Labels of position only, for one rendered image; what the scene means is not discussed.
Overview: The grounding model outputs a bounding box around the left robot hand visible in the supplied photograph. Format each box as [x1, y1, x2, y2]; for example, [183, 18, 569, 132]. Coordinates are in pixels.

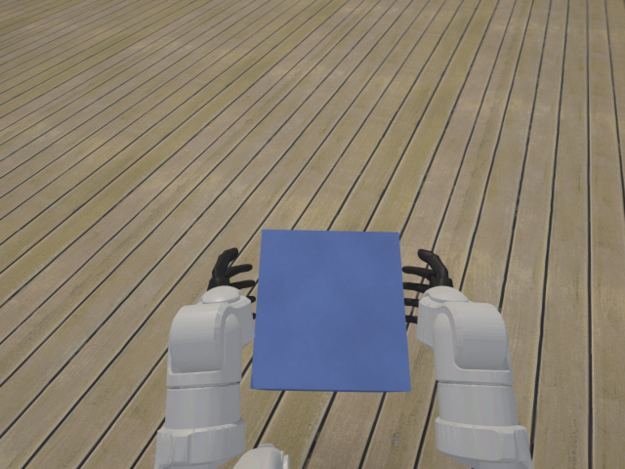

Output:
[207, 248, 256, 320]

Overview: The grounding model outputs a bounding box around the robot left thigh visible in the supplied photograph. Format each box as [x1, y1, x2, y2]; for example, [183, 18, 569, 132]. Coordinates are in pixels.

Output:
[233, 448, 290, 469]

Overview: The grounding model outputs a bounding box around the carton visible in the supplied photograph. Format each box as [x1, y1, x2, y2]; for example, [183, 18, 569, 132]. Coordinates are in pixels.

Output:
[250, 230, 411, 393]

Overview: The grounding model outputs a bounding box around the right robot hand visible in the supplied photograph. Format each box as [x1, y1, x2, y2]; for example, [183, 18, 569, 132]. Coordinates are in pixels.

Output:
[402, 249, 453, 324]

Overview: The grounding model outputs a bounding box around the right robot forearm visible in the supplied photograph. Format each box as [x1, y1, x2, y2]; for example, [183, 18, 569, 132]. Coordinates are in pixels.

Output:
[416, 286, 534, 469]

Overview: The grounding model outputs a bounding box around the left robot forearm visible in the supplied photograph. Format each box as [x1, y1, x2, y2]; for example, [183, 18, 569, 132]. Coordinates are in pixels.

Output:
[154, 285, 255, 469]

